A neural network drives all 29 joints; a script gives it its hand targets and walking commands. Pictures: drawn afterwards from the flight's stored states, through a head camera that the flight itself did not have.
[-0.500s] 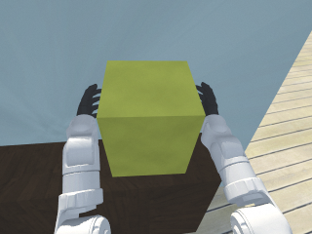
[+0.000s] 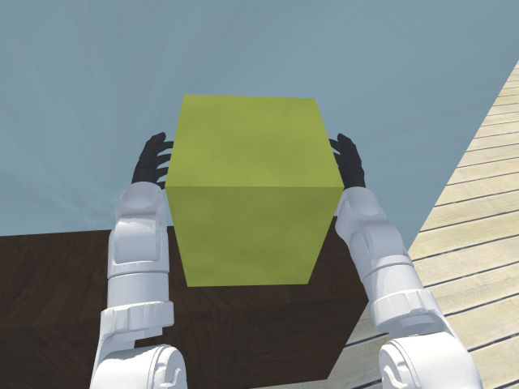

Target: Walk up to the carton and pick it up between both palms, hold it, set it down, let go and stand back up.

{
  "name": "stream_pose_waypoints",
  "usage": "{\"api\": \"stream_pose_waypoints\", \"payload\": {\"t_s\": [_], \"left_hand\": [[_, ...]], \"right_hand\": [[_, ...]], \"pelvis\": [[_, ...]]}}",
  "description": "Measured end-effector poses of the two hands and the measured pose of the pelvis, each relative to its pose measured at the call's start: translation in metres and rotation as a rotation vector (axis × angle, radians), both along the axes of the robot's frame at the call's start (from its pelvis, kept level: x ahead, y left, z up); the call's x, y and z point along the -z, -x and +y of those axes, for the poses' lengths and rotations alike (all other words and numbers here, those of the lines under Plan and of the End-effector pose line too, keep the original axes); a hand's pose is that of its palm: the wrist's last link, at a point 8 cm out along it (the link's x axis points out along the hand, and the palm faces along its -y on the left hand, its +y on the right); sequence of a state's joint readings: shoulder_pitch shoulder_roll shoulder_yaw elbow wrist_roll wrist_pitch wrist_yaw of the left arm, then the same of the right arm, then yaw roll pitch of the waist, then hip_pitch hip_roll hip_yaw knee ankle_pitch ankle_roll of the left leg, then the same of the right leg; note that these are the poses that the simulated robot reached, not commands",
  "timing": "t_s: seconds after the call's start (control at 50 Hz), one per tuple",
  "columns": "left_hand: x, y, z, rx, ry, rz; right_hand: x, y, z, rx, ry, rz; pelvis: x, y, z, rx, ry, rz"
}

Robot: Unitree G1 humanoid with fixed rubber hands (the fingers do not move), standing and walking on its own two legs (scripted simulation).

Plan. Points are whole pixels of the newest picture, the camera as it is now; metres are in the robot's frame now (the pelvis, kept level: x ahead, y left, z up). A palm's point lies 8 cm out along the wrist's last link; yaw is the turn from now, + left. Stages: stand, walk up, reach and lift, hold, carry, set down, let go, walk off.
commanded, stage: hold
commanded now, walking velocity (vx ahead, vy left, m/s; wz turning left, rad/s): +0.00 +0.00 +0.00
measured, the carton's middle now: (249, 195) +0.40 +0.00 +0.12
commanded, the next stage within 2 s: none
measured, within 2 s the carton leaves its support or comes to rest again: neither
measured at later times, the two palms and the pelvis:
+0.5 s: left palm (145, 190) +0.36 +0.15 +0.18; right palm (350, 186) +0.36 -0.15 +0.17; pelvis +0.00 +0.00 +0.00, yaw +0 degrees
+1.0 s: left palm (143, 189) +0.36 +0.15 +0.18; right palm (348, 187) +0.36 -0.15 +0.17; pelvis +0.00 +0.00 +0.00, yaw +0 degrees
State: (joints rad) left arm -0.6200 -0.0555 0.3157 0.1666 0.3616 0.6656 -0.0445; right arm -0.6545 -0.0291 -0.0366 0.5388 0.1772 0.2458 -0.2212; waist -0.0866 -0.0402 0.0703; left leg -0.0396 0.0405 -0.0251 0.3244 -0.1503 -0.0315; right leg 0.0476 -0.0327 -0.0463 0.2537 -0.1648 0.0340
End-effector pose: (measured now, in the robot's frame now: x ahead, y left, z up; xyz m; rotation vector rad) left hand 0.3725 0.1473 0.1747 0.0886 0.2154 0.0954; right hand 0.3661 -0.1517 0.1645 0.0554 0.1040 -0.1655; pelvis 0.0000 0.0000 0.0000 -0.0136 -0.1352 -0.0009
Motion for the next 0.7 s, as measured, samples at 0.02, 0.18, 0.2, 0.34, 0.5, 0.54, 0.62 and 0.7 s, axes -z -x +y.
{"api": "stream_pose_waypoints", "payload": {"t_s": [0.02, 0.18, 0.2, 0.34, 0.5, 0.54, 0.62, 0.7], "left_hand": [[0.0, 0.0, 0.0, -0.001, 0.004, -0.003], [0.0, 0.007, 0.004, -0.016, 0.022, -0.023], [0.001, 0.007, 0.004, -0.018, 0.017, -0.015], [0.006, 0.007, 0.004, -0.022, -0.004, 0.013], [-0.001, 0.01, 0.001, -0.011, -0.002, -0.025], [-0.001, 0.009, 0.001, -0.01, 0.003, -0.013], [0.001, 0.005, 0.002, -0.007, 0.013, 0.016], [0.003, 0.004, 0.004, -0.006, 0.008, 0.006]], "right_hand": [[-0.001, 0.0, 0.0, -0.001, 0.002, -0.004], [-0.011, 0.001, 0.003, -0.014, 0.014, -0.023], [-0.009, 0.001, 0.004, -0.017, 0.013, -0.016], [0.002, -0.001, 0.004, -0.024, -0.004, 0.01], [-0.005, 0.005, 0.001, -0.011, -0.005, -0.028], [-0.005, 0.005, 0.001, -0.007, 0.008, -0.015], [-0.002, 0.003, 0.002, -0.004, 0.02, 0.015], [-0.004, 0.0, 0.004, -0.009, 0.015, 0.002]], "pelvis": [[0.0, -0.001, 0.0, 0.001, 0.0, 0.0], [0.0, -0.005, -0.002, -0.001, 0.001, -0.011], [0.0, -0.005, -0.003, -0.001, 0.0, -0.013], [0.0, -0.002, -0.004, -0.009, 0.001, -0.015], [0.0, -0.001, -0.002, -0.007, 0.001, -0.007], [0.0, -0.001, -0.002, -0.004, -0.001, -0.012], [0.0, 0.001, -0.003, 0.0, -0.003, -0.018], [0.0, 0.002, -0.002, -0.003, 0.0, -0.004]]}}
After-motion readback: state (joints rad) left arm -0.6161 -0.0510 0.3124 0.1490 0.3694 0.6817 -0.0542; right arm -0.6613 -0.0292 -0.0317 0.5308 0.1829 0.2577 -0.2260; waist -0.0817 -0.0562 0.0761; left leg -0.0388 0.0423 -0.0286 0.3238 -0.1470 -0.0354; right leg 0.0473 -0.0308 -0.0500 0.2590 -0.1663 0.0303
